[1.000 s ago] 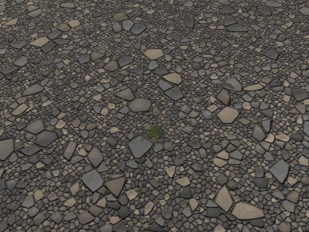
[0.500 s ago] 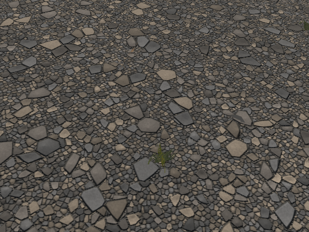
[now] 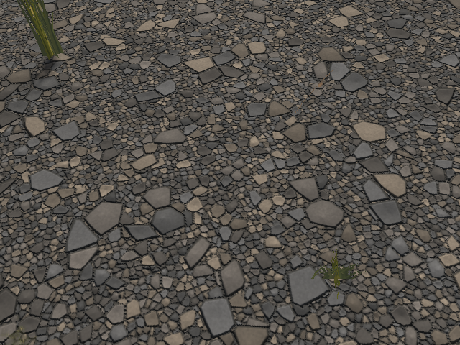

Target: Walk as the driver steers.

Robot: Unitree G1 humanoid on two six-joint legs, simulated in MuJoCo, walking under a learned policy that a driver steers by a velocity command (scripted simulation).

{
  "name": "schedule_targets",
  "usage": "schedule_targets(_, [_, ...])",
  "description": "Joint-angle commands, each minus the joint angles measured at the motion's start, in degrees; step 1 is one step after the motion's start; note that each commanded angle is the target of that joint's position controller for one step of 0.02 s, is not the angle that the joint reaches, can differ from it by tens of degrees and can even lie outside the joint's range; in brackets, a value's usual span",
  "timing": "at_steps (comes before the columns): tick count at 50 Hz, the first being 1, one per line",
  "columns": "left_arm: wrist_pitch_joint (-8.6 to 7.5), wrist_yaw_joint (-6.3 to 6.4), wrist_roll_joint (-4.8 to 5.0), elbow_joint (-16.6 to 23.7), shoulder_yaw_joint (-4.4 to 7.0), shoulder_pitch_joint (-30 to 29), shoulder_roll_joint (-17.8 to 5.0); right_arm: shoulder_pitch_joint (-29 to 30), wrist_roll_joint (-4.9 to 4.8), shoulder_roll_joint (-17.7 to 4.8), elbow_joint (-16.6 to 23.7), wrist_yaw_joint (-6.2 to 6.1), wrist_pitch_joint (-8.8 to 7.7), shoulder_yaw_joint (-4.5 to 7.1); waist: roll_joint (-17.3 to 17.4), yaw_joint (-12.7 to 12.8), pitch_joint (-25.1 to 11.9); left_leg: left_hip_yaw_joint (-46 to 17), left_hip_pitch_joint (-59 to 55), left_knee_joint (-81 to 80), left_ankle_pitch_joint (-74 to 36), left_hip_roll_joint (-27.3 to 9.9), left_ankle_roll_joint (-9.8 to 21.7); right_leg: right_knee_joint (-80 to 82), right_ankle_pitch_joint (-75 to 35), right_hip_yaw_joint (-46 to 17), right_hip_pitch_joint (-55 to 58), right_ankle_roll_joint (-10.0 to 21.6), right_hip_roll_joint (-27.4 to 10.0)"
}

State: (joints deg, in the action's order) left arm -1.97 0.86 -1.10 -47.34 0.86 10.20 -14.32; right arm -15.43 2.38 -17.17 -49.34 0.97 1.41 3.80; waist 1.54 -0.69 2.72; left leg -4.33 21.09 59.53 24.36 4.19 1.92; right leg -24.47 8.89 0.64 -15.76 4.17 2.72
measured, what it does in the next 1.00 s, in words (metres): walks ahead, turning right: left foot, then right foot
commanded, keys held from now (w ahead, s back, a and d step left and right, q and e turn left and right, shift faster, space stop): w+e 0.78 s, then w+q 0.22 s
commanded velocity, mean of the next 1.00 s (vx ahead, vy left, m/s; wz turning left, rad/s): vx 0.45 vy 0.00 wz -0.34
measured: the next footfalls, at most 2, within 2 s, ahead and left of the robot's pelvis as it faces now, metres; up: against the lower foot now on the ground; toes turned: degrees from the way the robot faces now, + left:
left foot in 0.24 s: +0.13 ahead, +0.12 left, +0.00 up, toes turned -7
right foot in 0.68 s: +0.38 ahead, -0.17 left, +0.00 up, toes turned -26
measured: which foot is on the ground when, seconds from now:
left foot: up 0.00-0.22, down 0.24-0.70, up 0.72-1.00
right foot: down 0.00-0.24, up 0.26-0.66, down 0.68-1.00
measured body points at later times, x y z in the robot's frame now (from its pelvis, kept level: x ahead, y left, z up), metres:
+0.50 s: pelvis +0.16 +0.01 +0.00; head +0.19 +0.02 +0.45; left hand +0.35 +0.24 -0.12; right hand +0.11 -0.26 -0.12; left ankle +0.09 +0.12 -0.74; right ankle +0.22 -0.14 -0.67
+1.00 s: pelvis +0.41 -0.13 +0.00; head +0.43 -0.15 +0.45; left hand +0.56 +0.10 -0.12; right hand +0.40 -0.41 -0.12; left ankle +0.59 -0.03 -0.67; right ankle +0.35 -0.15 -0.74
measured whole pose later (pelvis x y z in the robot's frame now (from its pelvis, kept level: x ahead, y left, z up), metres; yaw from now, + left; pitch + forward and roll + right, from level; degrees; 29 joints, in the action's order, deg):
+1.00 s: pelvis +0.41 -0.13 +0.00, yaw -26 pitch +0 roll -1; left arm -3.9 -1.0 -0.8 -50.0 2.5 19.3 -14.1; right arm -11.8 1.7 -15.0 -46.1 1.9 -1.3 1.8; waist 2.4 0.6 2.6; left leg 0.1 38.8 54.8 7.3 -7.5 0.7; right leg -12.7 10.9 1.7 -2.0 7.2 7.9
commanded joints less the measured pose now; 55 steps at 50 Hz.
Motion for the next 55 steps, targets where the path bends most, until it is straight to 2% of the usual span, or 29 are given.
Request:
schedule_targets(1, [-1.79, -0.80, 0.58, -0.03, 1.69, 3.22, -6.71, -4.28, 0.56, -2.16, 0.96, 0.77, -0.78, 0.03, -8.41, -0.90, -1.32, 2.34, 3.72, -6.40, -3.12, -2.56, -0.52, 16.40, 13.22, -18.89, 3.90, 7.94, -11.88])
schedule_targets(5, [-1.40, -1.13, 0.30, -1.23, 2.81, 6.02, -9.04, 3.69, -0.11, -1.24, 3.20, 0.49, -2.13, -1.02, -8.88, 0.75, -0.51, 4.56, 0.05, -18.66, -2.12, -2.76, -2.00, 16.95, 14.27, -19.07, 1.04, 9.18, -11.62])
schedule_targets(7, [-0.82, -1.30, 0.28, -1.67, 3.36, 7.16, -9.94, 5.44, -0.56, -1.73, 4.01, 0.11, -2.80, -1.21, -8.74, 1.01, -0.73, 5.36, -3.54, -23.75, -2.94, -2.10, -1.83, 16.38, 15.62, -20.22, -0.83, 9.36, -11.73])
schedule_targets(8, [-0.55, -1.41, 0.36, -1.70, 3.58, 7.25, -10.07, 5.13, -0.77, -1.81, 4.09, -0.19, -3.14, -1.27, -8.41, 0.63, -0.92, 5.73, -6.17, -26.73, -4.70, -1.79, -1.51, 15.64, 16.43, -20.72, -2.12, 9.13, -11.57])
schedule_targets(10, [-0.04, -1.40, 0.79, -1.37, 3.89, 6.09, -9.76, 1.35, -0.79, -1.41, 3.08, -1.02, -3.97, -1.36, -6.18, -2.10, -1.05, 6.34, -16.48, -35.75, -10.71, -1.19, -0.50, 11.19, 19.71, -20.31, -8.36, 7.33, -9.21])
schedule_targets(11, [-0.22, -1.27, 0.89, -0.67, 3.75, 5.26, -8.44, -2.43, -0.62, -2.94, 2.25, -1.69, -4.59, -0.93, -3.93, -4.06, -1.93, 3.54, -25.20, -37.59, -9.51, -3.43, 0.20, 6.53, 21.99, -19.65, -15.35, 5.43, -6.98])
schedule_targets(12, [-0.80, -1.37, 1.10, 1.55, 2.95, 2.56, -4.93, -8.16, -0.06, -6.84, 1.85, -2.57, -5.26, -0.14, 2.83, -7.07, -3.63, -7.48, -32.69, -43.86, 1.67, -13.91, 1.88, -4.13, 24.43, -15.15, -23.71, 2.60, -2.65])
schedule_targets(13, [-1.29, -1.69, 1.89, 3.80, 2.00, 2.05, -1.16, -9.96, -0.13, -13.46, 1.88, -3.10, -5.07, 1.43, 13.68, -6.97, -4.50, -26.68, -33.37, -53.43, 19.94, -26.71, 6.07, -19.77, 22.83, -4.76, -30.50, 0.80, 3.68])
schedule_targets(14, [-1.18, -1.62, 0.06, 3.16, 2.96, 2.87, -6.02, -6.29, 0.19, -11.91, 2.12, -3.29, -4.86, 1.66, 6.73, -4.24, 0.60, -28.73, -25.49, -54.19, 21.24, -29.23, 9.28, -27.55, 18.93, -5.35, -31.22, 0.98, -1.28])
schedule_targets(15, [-1.01, -2.13, -0.24, 1.81, 3.44, 5.07, -6.69, -2.63, -0.43, -7.41, 3.19, -2.84, -5.18, 0.56, 3.15, -1.49, 2.38, -24.19, -22.71, -53.99, 17.25, -25.90, 8.90, -30.12, 14.73, -6.37, -29.64, 0.81, -3.19])
schedule_targets(16, [-0.73, -2.53, -0.39, 0.81, 3.48, 6.74, -6.05, -0.69, -0.91, -4.82, 3.61, -2.41, -5.55, -0.10, 2.86, -0.05, 2.93, -18.17, -21.63, -54.55, 10.54, -23.10, 7.51, -31.11, 11.80, -6.15, -28.58, -0.02, -3.98])
schedule_targets(18, [0.04, -3.30, -1.02, 0.48, 3.60, 6.41, -5.39, -0.86, -0.95, -3.33, 3.59, -2.35, -6.39, -0.52, 3.77, 0.11, 2.12, -7.82, -21.88, -54.19, -4.41, -19.26, 6.18, -35.31, 6.78, -4.01, -28.13, -1.48, -4.76])
schedule_targets(21, [0.81, -4.07, -0.88, 2.73, 3.31, 1.89, -3.68, -4.96, -0.98, -3.00, 1.78, -1.84, -6.96, -0.36, 3.16, -0.83, 1.35, 0.29, -23.31, -52.51, -19.98, -17.90, 5.92, -37.93, 2.23, -2.76, -31.01, -2.43, -5.67])
schedule_targets(25, [1.21, -5.19, -0.97, 6.52, 2.51, -5.88, -2.41, -6.11, -0.88, -2.64, 0.60, -1.43, -7.12, -0.45, 4.23, -1.51, 3.06, 7.84, -21.16, -51.55, -31.12, -16.63, 5.62, -28.61, -3.14, 0.17, -29.09, -3.19, -5.93])
schedule_targets(29, [1.40, -6.19, -1.12, 9.69, 1.70, -12.00, -2.07, -7.45, -1.07, -5.01, -0.64, -1.78, -7.08, 0.04, 4.33, -2.43, 3.97, 12.51, -21.58, -50.04, -38.22, -17.70, 4.63, -15.06, -3.67, 5.56, -20.73, -0.46, -4.72])
schedule_targets(32, [1.41, -5.34, -1.54, 9.43, 2.38, -8.11, -3.88, -8.54, -1.07, -7.40, -1.77, -2.34, -6.22, 0.47, 5.53, 0.16, -0.24, 15.95, -26.12, -37.86, -65.42, -18.74, 3.46, -11.52, 3.16, 9.14, -11.51, 3.58, 0.42])
schedule_targets(33, [1.12, -4.93, -1.57, 8.04, 3.00, -2.51, -5.12, -8.64, -0.99, -8.35, -1.91, -2.52, -5.65, 0.65, 5.72, 2.79, -3.82, 16.48, -26.00, -28.97, -70.18, -18.99, 3.38, -10.18, 4.95, 9.08, -4.90, 5.17, 2.51])
schedule_targets(34, [0.58, -4.26, -1.95, 5.22, 4.03, 6.49, -6.85, -8.41, -1.17, -8.63, -1.61, -2.63, -5.25, 0.62, 4.28, 6.86, -9.18, 17.42, -21.07, -16.46, -64.59, -18.29, 2.45, -6.16, 3.18, 7.58, 7.60, 7.02, 3.90])
schedule_targets(35, [0.45, -3.13, -2.34, 3.17, 5.64, 14.34, -11.36, -9.17, -0.80, -6.92, -0.06, -2.33, -5.27, 0.12, -1.08, 9.57, -15.07, 17.53, -8.89, 0.21, -43.13, -16.71, 1.14, -4.18, 10.63, -4.43, 21.97, 9.40, -4.79])
schedule_targets(36, [0.94, -2.59, -1.06, 4.94, 7.09, 11.29, -17.59, -10.39, -1.85, -1.16, 4.44, -1.05, -5.68, -0.93, -17.32, 4.88, -21.81, 13.66, 14.98, 22.28, 5.45, -4.46, -2.47, 2.23, 11.76, -38.61, 37.91, 18.05, -22.15])
schedule_targets(37, [1.72, -2.16, 0.00, 5.48, 7.18, 13.54, -16.83, -3.00, -1.36, -6.55, 5.93, -0.83, -6.41, 0.01, -6.82, 8.90, -22.07, 2.69, 20.72, 25.53, 2.32, -4.84, -1.85, 6.91, 5.02, -41.62, 37.02, 18.28, -22.21])
schedule_targets(38, [1.65, -1.52, 0.13, 4.30, 6.58, 10.86, -14.75, 0.26, -1.99, -5.22, 7.08, -0.62, -7.00, -0.43, -4.54, 7.18, -13.81, 2.01, 23.04, 23.24, -3.09, -7.94, -1.23, 6.73, -1.13, -32.06, 30.75, 17.32, -20.71])
schedule_targets(39, [1.26, -1.28, 0.35, 3.77, 5.69, 8.76, -11.41, -0.84, -1.84, -4.50, 6.49, -0.76, -7.47, -0.82, -1.21, 4.21, -7.40, 2.48, 19.90, 16.69, -5.85, -10.10, -1.13, 7.60, -9.14, -26.41, 21.01, 15.17, -18.20])
schedule_targets(40, [0.66, -1.03, 0.30, 3.72, 4.82, 6.39, -9.00, -1.64, -1.14, -3.88, 5.91, -0.67, -6.80, -0.91, -0.32, 1.68, -5.16, 2.13, 16.24, 12.35, -5.79, -11.66, -1.23, 8.35, -13.63, -21.35, 15.24, 13.23, -15.54])
schedule_targets(41, [0.14, -0.99, 0.20, 4.04, 4.07, 4.39, -7.13, -4.59, -0.30, -3.34, 4.63, -0.51, -5.61, -1.16, -0.38, -0.31, -4.87, 2.55, 11.87, 10.37, -5.60, -11.96, -1.49, 9.64, -16.67, -17.65, 10.87, 12.31, -14.05])
schedule_targets(43, [-1.47, -1.40, 0.41, 2.89, 3.39, 5.35, -6.07, -6.94, 0.24, -2.27, 3.33, 0.12, -3.72, -1.27, -1.68, -1.50, -4.75, 3.97, 8.68, 6.96, -6.15, -11.86, -1.69, 12.19, -20.69, -13.52, 7.45, 11.68, -12.67])
schedule_targets(46, [-2.66, -1.72, 0.43, 0.79, 3.58, 8.07, -7.46, -1.57, -0.34, -2.05, 4.60, 0.75, -2.86, -1.13, -3.09, -0.31, -0.99, 4.88, 13.48, 1.32, -13.34, -12.46, -1.65, 16.15, -19.78, -9.05, 7.27, 9.66, -11.60])
schedule_targets(51, [-3.38, -1.53, 0.26, -1.05, 2.88, 10.82, -6.72, 7.06, -1.25, -1.16, 6.76, 1.31, -3.19, -1.32, -3.97, 2.46, 1.53, 4.37, 17.48, -10.73, -24.34, -9.77, -0.52, 17.70, -22.26, -2.17, 12.26, 5.11, -10.50])
schedule_targets(55, [-3.57, -0.48, -0.06, -3.06, 2.20, 13.48, -6.12, 13.02, -1.01, -0.36, 8.75, 1.79, -3.52, -1.90, -3.62, 4.29, 3.38, 6.92, 17.96, -19.64, -26.62, -7.21, 1.07, 17.79, -27.80, 1.27, 18.43, 3.81, -12.50])
Velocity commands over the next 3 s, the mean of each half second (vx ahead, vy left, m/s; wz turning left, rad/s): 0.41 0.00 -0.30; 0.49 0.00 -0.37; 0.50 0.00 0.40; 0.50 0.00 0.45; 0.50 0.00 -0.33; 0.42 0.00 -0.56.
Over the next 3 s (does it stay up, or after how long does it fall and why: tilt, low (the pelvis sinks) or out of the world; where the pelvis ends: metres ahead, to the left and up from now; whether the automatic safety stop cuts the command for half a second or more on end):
stays up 1.41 -0.36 0.00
